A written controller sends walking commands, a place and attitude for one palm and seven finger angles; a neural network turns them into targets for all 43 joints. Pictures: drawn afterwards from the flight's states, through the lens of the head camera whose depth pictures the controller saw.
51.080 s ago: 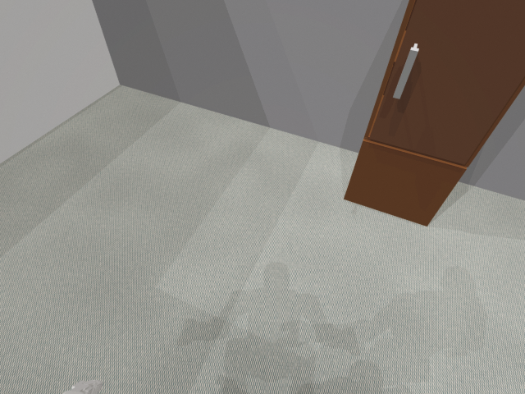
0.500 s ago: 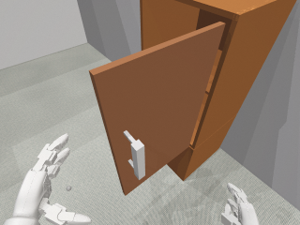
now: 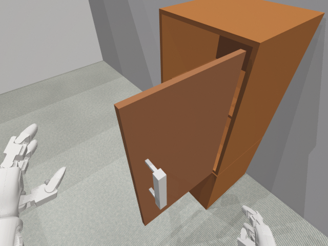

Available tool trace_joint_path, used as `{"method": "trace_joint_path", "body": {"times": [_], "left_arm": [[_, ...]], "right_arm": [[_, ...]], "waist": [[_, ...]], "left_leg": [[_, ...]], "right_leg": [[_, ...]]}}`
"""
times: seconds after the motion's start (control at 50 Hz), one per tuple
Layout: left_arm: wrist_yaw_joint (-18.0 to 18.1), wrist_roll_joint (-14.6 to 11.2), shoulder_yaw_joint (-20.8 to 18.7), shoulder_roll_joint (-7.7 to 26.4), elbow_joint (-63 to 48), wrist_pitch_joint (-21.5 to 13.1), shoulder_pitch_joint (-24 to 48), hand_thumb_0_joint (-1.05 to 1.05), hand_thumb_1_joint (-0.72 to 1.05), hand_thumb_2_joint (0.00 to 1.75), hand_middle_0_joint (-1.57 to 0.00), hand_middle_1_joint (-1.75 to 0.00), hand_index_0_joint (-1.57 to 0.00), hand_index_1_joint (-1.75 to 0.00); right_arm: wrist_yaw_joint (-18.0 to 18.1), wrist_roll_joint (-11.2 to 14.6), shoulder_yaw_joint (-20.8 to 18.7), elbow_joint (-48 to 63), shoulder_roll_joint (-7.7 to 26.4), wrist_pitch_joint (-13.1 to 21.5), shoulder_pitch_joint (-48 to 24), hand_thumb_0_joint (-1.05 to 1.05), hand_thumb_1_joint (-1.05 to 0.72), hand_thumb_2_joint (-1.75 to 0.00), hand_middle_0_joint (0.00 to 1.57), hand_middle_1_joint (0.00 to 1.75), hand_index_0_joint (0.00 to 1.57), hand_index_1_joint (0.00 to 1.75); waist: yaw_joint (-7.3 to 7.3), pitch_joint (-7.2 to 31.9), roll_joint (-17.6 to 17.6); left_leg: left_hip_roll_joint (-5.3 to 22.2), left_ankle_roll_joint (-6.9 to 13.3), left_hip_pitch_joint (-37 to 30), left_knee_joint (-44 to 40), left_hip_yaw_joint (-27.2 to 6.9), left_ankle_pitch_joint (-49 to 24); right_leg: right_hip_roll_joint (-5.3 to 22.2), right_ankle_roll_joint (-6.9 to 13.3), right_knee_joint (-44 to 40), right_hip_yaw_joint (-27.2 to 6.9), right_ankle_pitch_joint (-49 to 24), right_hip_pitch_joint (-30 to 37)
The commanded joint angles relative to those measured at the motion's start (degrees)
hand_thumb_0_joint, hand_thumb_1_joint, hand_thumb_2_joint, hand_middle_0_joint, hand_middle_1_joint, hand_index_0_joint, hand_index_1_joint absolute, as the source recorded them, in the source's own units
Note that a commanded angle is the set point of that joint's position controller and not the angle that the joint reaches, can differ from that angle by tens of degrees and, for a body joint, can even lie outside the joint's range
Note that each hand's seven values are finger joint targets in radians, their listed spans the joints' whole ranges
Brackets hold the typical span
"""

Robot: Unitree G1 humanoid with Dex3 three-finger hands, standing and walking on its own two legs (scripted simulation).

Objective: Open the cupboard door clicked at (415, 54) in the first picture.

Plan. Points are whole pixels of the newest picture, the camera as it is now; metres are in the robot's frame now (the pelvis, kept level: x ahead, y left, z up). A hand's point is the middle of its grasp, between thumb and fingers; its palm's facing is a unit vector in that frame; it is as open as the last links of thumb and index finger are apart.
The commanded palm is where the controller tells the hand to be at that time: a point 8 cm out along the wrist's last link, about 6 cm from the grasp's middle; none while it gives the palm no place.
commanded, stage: draw the hand back to the body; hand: left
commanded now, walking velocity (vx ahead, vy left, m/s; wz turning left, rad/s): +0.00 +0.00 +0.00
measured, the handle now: (155, 184) +0.29 +0.07 -0.02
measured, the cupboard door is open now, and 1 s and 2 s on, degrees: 89 89 89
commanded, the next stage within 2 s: step back with the hand held close in 0.48 s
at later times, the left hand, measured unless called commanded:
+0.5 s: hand (47, 175) +0.19 +0.24 +0.17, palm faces +0.46 -0.80 -0.39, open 7.5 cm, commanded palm +0.14 +0.28 +0.18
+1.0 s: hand (48, 180) +0.18 +0.24 +0.15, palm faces +0.32 -0.79 -0.52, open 7.4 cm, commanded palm +0.12 +0.28 +0.18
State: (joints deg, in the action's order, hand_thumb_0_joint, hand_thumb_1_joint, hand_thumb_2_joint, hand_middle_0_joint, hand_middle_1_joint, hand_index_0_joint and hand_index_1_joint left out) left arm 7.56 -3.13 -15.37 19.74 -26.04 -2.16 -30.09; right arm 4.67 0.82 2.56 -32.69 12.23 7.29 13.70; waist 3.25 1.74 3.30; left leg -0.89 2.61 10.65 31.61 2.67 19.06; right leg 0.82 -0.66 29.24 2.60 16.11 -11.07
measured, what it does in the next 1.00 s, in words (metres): stands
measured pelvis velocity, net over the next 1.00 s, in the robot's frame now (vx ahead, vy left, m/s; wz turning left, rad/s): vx -0.03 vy -0.01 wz -0.04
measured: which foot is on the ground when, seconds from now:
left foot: down 0.00-1.00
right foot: down 0.00-1.00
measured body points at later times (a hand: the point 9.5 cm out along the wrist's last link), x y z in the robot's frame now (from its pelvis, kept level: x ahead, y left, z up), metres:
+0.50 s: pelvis +0.00 -0.02 +0.01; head -0.02 -0.04 +0.46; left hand +0.16 +0.28 +0.19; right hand +0.18 -0.24 -0.08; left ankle -0.02 +0.08 -0.73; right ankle +0.00 -0.13 -0.73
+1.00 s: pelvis -0.03 -0.01 +0.00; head -0.01 -0.01 +0.45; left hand +0.16 +0.28 +0.18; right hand +0.13 -0.27 -0.07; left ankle -0.02 +0.08 -0.73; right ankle +0.00 -0.13 -0.73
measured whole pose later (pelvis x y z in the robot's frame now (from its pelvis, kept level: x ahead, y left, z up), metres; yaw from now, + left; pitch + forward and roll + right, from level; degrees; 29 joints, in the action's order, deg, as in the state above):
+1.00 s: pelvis -0.03 -0.01 +0.00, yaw -2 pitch +0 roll -1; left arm 8.0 -2.2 -23.0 24.6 -27.8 -8.3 -32.2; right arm 5.2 0.9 -1.6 -31.1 13.6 -0.2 9.9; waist -0.7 -2.5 0.4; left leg 0.5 1.9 14.5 28.2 4.7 14.1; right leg -0.6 0.2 26.0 0.7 10.4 -15.9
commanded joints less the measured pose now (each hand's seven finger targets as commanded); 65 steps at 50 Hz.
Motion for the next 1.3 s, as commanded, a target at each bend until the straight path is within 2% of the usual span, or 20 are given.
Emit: {"method": "trace_joint_path", "body": {"times": [0.0, 0.08, 0.14, 0.3, 0.36, 0.48, 0.56, 0.58, 0.6, 0.62, 0.64, 0.68, 0.7, 0.8, 0.86, 0.96, 1.12, 1.16, 1.24, 1.28], "left_arm": [[1.18, -0.08, -9.78, 10.34, -11.13, -4.67, 5.53, 0.00, 0.76, 0.84, -0.19, -0.30, -0.19, -0.30], [1.16, -0.51, -11.85, 11.15, -10.91, -5.09, 8.72, 0.00, 0.90, 0.90, -0.20, -0.30, -0.20, -0.30], [0.42, -0.79, -8.69, 7.46, -6.76, -4.77, 6.25, 0.00, 0.90, 0.90, -0.20, -0.30, -0.20, -0.30], [0.86, -0.19, -11.07, 11.26, -10.74, -5.68, 8.36, 0.00, 0.90, 0.90, -0.20, -0.30, -0.20, -0.30], [0.88, -0.24, -10.62, 10.51, -11.09, -5.89, 8.43, 0.00, 0.90, 0.90, -0.20, -0.30, -0.20, -0.30], [0.63, -0.49, -10.21, 9.77, -8.53, -5.87, 8.13, 0.00, 0.90, 0.90, -0.20, -0.30, -0.20, -0.30], [0.56, -0.47, -10.23, 9.86, -8.41, -6.16, 7.88, 0.00, 0.90, 0.90, -0.20, -0.30, -0.20, -0.30], [0.77, -0.39, -11.14, 11.47, -9.85, -6.35, 12.34, 0.00, 0.90, 0.90, -0.20, -0.30, -0.20, -0.30], [1.61, 0.81, -20.03, 20.49, -11.40, -9.52, 22.81, 0.00, 0.90, 0.90, -0.20, -0.30, -0.20, -0.30], [0.73, 0.23, -15.98, 14.52, -5.58, -9.69, 13.61, 0.00, 0.90, 0.90, -0.20, -0.30, -0.20, -0.30], [0.14, 0.41, -13.75, 11.60, -3.40, -9.52, 7.24, 0.00, 0.90, 0.90, -0.20, -0.30, -0.20, -0.30], [-0.26, 0.55, -11.79, 10.01, -4.32, -9.54, 3.90, 0.00, 0.90, 0.90, -0.20, -0.30, -0.20, -0.30], [-0.16, 0.69, -11.47, 9.97, -6.08, -9.84, 3.71, 0.00, 0.90, 0.90, -0.20, -0.30, -0.20, -0.30], [1.32, 0.83, -15.52, 14.40, -10.35, -9.55, 0.75, 0.00, 0.90, 0.90, -0.20, -0.30, -0.20, -0.30], [1.87, 0.82, -16.33, 14.98, -12.54, -9.53, -0.80, 0.00, 0.90, 0.90, -0.20, -0.30, -0.20, -0.30], [2.60, 0.92, -16.82, 14.84, -13.29, -9.98, -2.73, 0.00, 0.90, 0.90, -0.20, -0.30, -0.20, -0.30], [3.24, 2.68, -16.74, 13.21, -14.46, -11.25, -0.76, 0.00, 0.90, 0.90, -0.20, -0.30, -0.20, -0.30], [3.34, 3.40, -16.96, 12.79, -15.16, -11.81, 0.99, 0.00, 0.90, 0.90, -0.20, -0.30, -0.20, -0.30], [3.26, 4.34, -17.56, 12.79, -15.22, -12.54, 4.56, 0.00, 0.90, 0.90, -0.20, -0.30, -0.20, -0.30], [2.92, 4.31, -17.68, 12.56, -14.93, -13.24, 5.16, 0.00, 0.90, 0.90, -0.20, -0.30, -0.20, -0.30]], "right_arm": [[0.08, -0.21, -2.93, 7.99, 6.81, 3.26, -7.97, 0.00, -0.90, -0.90, 0.20, 0.30, 0.20, 0.30], [-0.09, -0.19, -3.23, 7.21, 6.60, 3.02, -8.53, 0.00, -0.90, -0.90, 0.20, 0.30, 0.20, 0.30], [-0.39, -0.12, -3.58, 6.94, 6.96, 2.28, -8.82, 0.00, -0.90, -0.90, 0.20, 0.30, 0.20, 0.30], [0.09, -0.42, -3.80, 6.59, 6.75, 2.64, -9.98, 0.00, -0.90, -0.90, 0.20, 0.30, 0.20, 0.30], [0.04, -0.41, -3.71, 6.21, 6.35, 3.01, -9.75, 0.00, -0.90, -0.90, 0.20, 0.30, 0.20, 0.30], [0.03, -0.47, -3.91, 5.75, 6.36, 3.17, -9.86, 0.00, -0.90, -0.90, 0.20, 0.30, 0.20, 0.30], [-0.05, -0.50, -4.01, 5.56, 6.30, 3.32, -10.05, 0.00, -0.90, -0.90, 0.20, 0.30, 0.20, 0.30], [0.05, -0.49, -3.94, 5.32, 6.44, 3.36, -10.41, 0.00, -0.90, -0.90, 0.20, 0.30, 0.20, 0.30], [0.08, 0.12, -3.08, 7.68, 6.48, 2.32, -8.69, 0.00, -0.90, -0.90, 0.20, 0.30, 0.20, 0.30], [0.35, -0.35, -3.88, 6.12, 6.68, 1.45, -8.95, 0.00, -0.90, -0.90, 0.20, 0.30, 0.20, 0.30], [0.13, -0.52, -4.28, 6.47, 7.15, 0.59, -8.79, 0.00, -0.90, -0.90, 0.20, 0.30, 0.20, 0.30], [-0.29, -0.63, -4.66, 7.04, 7.60, -0.99, -8.86, 0.00, -0.90, -0.90, 0.20, 0.30, 0.20, 0.30], [-0.19, -0.63, -4.86, 7.34, 7.86, -1.46, -9.11, 0.00, -0.90, -0.90, 0.20, 0.30, 0.20, 0.30], [0.48, -0.36, -5.52, 9.14, 7.72, -3.81, -9.40, 0.00, -0.90, -0.90, 0.20, 0.30, 0.20, 0.30], [0.68, -0.06, -5.73, 10.40, 7.37, -4.59, -9.15, 0.00, -0.90, -0.90, 0.20, 0.30, 0.20, 0.30], [0.82, -0.06, -5.88, 10.88, 7.43, -4.64, -8.62, 0.00, -0.90, -0.90, 0.20, 0.30, 0.20, 0.30], [1.09, -0.64, -5.92, 11.38, 8.49, -2.47, -7.13, 0.00, -0.90, -0.90, 0.20, 0.30, 0.20, 0.30], [1.04, -0.70, -6.00, 11.22, 8.88, -1.60, -6.44, 0.00, -0.90, -0.90, 0.20, 0.30, 0.20, 0.30], [0.97, -1.03, -6.04, 10.52, 8.90, 0.19, -6.27, 0.00, -0.90, -0.90, 0.20, 0.30, 0.20, 0.30], [0.68, -0.96, -6.04, 10.05, 8.48, 1.00, -6.28, 0.00, -0.90, -0.90, 0.20, 0.30, 0.20, 0.30]], "waist": [[0.78, 1.87, 1.45], [0.56, 1.16, 1.50], [0.31, -0.60, -0.65], [0.90, 1.89, 0.62], [0.66, 1.46, 2.05], [0.61, 0.36, -1.02], [0.69, 0.40, -0.59], [0.47, 1.03, -0.06], [-1.88, -5.36, 1.55], [-2.24, -2.69, -3.91], [-2.33, -0.24, -5.87], [-2.70, 2.07, -4.87], [-2.64, 3.56, -2.03], [-2.65, 8.30, -3.01], [-2.77, 8.65, -2.39], [-2.81, 6.96, -0.34], [-3.10, 1.67, 2.17], [-3.18, 1.42, 4.65], [-3.16, -0.13, 6.03], [-3.23, -0.28, 5.53]], "left_leg": [[3.47, -3.25, 0.46, -8.84, -4.00, -18.05], [3.21, -2.95, -0.93, -9.70, -3.38, -17.56], [3.16, -2.39, -1.02, -10.48, -3.05, -15.50], [2.29, -1.76, -2.53, -10.44, -2.21, -14.55], [2.14, -1.85, -3.31, -10.26, -1.94, -15.68], [2.10, -1.45, -3.75, -10.27, -1.46, -14.37], [2.04, -1.29, -4.29, -10.23, -1.18, -14.56], [1.86, -1.18, -4.53, -10.16, -1.07, -14.35], [2.38, -0.85, 0.03, -9.53, -2.63, -9.14], [2.69, -0.59, -1.22, -7.35, -2.84, -8.91], [2.66, -0.46, -2.50, -6.47, -2.41, -10.72], [3.15, -0.77, -1.98, -6.20, -1.63, -13.40], [3.45, -0.97, -1.78, -6.67, -1.74, -16.24], [4.87, -1.38, -0.13, -6.72, -2.22, -24.28], [5.09, -1.48, 1.21, -6.23, -2.12, -24.04], [5.82, -0.90, 6.82, -7.82, -3.68, -16.81], [8.76, 2.21, 27.33, -14.53, -8.26, 11.48], [9.90, 3.19, 32.15, -15.77, -9.63, 17.94], [12.88, 4.42, 38.01, -17.51, -12.61, 23.19], [12.73, 4.53, 37.77, -15.83, -12.40, 22.58]], "right_leg": [[-0.63, 2.24, -5.02, -0.14, -10.48, 4.63], [-0.65, 2.00, -6.32, -0.40, -11.19, 4.76], [-0.66, 1.79, -7.39, -0.51, -10.19, 4.73], [-0.52, 1.92, -8.41, -1.07, -11.28, 6.82], [-0.41, 1.85, -8.69, -1.28, -12.38, 6.42], [-0.50, 1.44, -9.88, -1.50, -11.45, 5.70], [-0.46, 1.38, -10.14, -1.74, -11.91, 5.76], [-0.35, 1.37, -10.46, -2.09, -11.94, 5.88], [2.21, 1.66, -13.28, -7.48, -13.11, 0.96], [3.49, 1.68, -14.16, -8.55, -14.84, 0.20], [4.01, 1.71, -13.57, -8.82, -17.94, 0.82], [4.71, 1.40, -11.77, -8.21, -22.97, 2.10], [4.78, 1.48, -10.08, -7.07, -26.28, 3.80], [4.08, 1.13, -5.11, -5.74, -33.32, 6.91], [3.84, 1.16, -3.60, -6.41, -33.42, 6.13], [2.73, 0.85, -2.54, -6.52, -25.35, 5.49], [-0.23, 0.02, 4.32, -5.84, -11.91, 11.99], [-1.13, -0.19, 7.93, -5.30, -10.02, 14.06], [-3.08, -0.77, 14.95, -3.93, -8.43, 15.73], [-3.18, -0.65, 15.18, -4.73, -8.34, 14.71]]}}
